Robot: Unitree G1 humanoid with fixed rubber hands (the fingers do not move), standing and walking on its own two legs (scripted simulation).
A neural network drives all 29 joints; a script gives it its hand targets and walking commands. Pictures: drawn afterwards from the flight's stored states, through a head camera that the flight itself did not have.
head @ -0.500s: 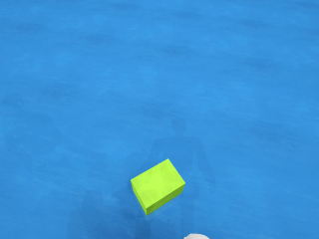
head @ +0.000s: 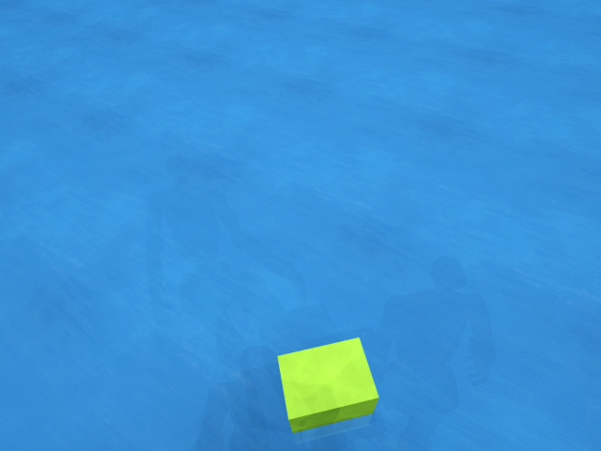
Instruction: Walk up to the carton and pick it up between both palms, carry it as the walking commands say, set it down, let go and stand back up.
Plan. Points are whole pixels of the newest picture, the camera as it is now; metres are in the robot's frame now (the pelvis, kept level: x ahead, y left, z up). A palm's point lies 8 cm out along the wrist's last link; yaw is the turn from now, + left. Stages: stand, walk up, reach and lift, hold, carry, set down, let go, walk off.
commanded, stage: walk up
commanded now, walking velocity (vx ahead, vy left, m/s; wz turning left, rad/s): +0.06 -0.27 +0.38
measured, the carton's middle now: (326, 385) +0.43 -0.01 -0.67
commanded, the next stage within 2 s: none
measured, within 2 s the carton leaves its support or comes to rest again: neither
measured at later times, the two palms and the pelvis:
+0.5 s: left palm out of the picture +0.08 +0.16 -0.11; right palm out of the picture +0.12 -0.36 -0.15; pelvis +0.03 -0.11 +0.00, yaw +6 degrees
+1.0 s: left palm out of the picture +0.02 +0.13 -0.14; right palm out of the picture +0.08 -0.32 -0.13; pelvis +0.01 -0.10 +0.01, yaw +6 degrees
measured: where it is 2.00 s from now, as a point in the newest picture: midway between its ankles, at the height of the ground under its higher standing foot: outside the picture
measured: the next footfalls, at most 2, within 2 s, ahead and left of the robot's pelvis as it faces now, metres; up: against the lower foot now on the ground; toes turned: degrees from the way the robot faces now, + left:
left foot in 0.04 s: +0.05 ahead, +0.05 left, +0.00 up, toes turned +8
right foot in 0.36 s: +0.14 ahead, -0.25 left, +0.00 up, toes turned -2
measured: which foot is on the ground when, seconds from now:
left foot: up 0.00-0.02, down 0.04-0.36, up 0.38-0.70, down 0.72-1.00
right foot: down 0.00-0.04, up 0.06-0.34, down 0.36-0.72, up 0.74-0.96, down 0.98-1.00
